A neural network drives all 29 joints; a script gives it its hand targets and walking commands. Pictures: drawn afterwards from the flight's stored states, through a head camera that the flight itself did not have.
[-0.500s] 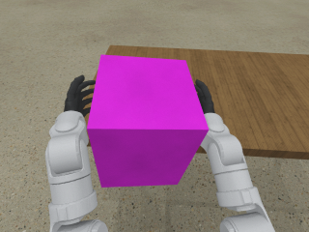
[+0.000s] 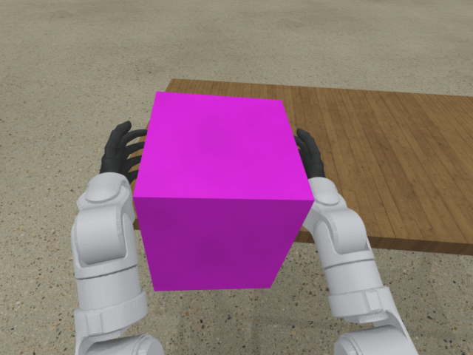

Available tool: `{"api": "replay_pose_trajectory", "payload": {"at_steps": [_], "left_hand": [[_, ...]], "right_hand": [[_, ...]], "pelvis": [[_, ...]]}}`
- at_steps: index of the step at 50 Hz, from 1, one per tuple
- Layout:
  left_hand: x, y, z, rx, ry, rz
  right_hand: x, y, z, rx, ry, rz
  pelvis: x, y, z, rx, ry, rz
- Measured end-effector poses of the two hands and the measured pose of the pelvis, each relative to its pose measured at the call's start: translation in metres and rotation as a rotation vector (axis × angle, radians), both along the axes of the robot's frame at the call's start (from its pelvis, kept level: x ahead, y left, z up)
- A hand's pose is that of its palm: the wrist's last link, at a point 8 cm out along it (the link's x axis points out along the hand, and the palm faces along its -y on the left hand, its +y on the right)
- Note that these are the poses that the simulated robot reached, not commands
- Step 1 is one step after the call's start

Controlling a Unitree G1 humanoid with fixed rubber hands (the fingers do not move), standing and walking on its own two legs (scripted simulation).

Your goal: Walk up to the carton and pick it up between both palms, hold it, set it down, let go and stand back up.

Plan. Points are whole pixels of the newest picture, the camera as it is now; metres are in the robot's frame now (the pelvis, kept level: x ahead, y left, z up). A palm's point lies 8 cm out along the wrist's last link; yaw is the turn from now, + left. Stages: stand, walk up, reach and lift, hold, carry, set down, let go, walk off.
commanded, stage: hold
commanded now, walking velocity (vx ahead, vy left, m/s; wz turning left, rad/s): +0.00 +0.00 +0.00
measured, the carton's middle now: (217, 196) +0.36 +0.01 +0.12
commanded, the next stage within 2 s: none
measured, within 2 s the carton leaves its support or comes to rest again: neither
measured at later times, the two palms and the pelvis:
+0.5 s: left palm (118, 179) +0.35 +0.15 +0.18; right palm (308, 183) +0.35 -0.14 +0.15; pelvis +0.00 +0.01 +0.00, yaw +0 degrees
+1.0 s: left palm (119, 181) +0.35 +0.15 +0.18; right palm (309, 182) +0.35 -0.14 +0.15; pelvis +0.00 +0.00 +0.00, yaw +0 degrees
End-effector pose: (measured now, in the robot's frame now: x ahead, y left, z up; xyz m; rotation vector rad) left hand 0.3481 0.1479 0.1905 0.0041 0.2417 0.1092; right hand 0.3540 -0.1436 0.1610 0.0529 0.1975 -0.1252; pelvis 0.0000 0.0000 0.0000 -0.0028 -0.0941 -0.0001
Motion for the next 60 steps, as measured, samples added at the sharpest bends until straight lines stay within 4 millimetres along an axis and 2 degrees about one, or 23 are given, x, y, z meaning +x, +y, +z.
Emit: {"api": "replay_pose_trajectory", "payload": {"at_steps": [7, 17, 27, 37, 47, 56, 60], "left_hand": [[-0.001, 0.001, -0.01, 0.001, 0.024, -0.004], [0.0, 0.002, 0.001, -0.001, -0.015, 0.0], [0.0, 0.0, -0.01, 0.004, 0.027, -0.007], [-0.001, 0.0, 0.002, -0.002, -0.014, 0.001], [-0.002, -0.001, -0.01, 0.002, 0.029, -0.006], [-0.001, -0.001, 0.001, -0.007, -0.017, 0.004], [0.001, -0.001, 0.0, -0.003, 0.0, -0.005]], "right_hand": [[-0.002, 0.001, -0.011, -0.003, 0.023, -0.001], [0.001, 0.002, 0.003, -0.004, -0.016, -0.003], [-0.003, 0.001, -0.011, -0.004, 0.025, -0.006], [-0.001, 0.0, 0.004, -0.005, -0.016, -0.003], [-0.003, -0.001, -0.011, -0.004, 0.026, -0.006], [0.001, 0.0, 0.004, -0.009, -0.019, -0.001], [0.001, -0.001, 0.0, -0.003, -0.003, -0.008]], "pelvis": [[-0.002, 0.002, 0.0, 0.0, 0.009, 0.0], [0.0, 0.005, 0.0, 0.0, 0.018, -0.002], [0.001, 0.006, 0.0, -0.001, 0.001, -0.007], [0.0, 0.005, 0.0, -0.001, 0.002, -0.006], [-0.003, 0.004, 0.0, 0.0, 0.0, -0.007], [-0.002, 0.002, 0.0, 0.001, 0.016, -0.003], [-0.001, 0.002, 0.0, 0.0, 0.005, -0.005]]}}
